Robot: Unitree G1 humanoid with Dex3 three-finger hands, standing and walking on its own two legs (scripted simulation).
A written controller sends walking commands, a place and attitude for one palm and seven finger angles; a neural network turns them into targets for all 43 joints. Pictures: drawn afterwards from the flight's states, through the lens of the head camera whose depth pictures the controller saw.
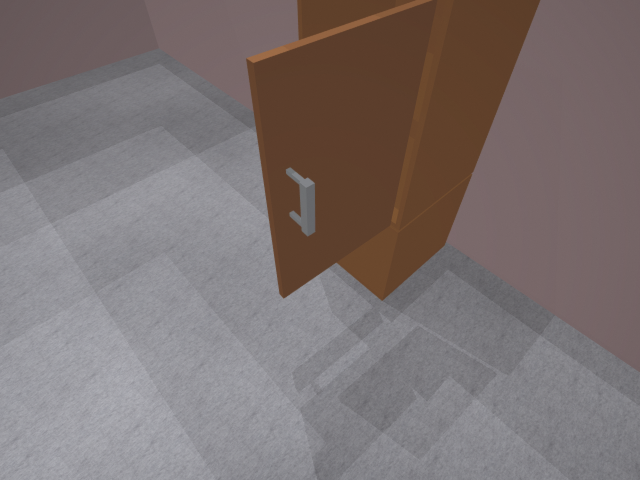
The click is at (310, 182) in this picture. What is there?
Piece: cupboard door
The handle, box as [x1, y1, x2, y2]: [286, 167, 314, 235]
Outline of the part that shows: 290,167 286,169 286,173 299,184 301,216 300,217 293,211 289,214 301,226 302,231 305,234 309,235 314,231 314,183 308,178 304,179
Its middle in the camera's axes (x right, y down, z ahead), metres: -0.04 -0.07 +0.72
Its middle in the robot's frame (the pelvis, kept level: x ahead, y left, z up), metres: +0.58 +0.07 -0.03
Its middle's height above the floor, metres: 0.76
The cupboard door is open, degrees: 87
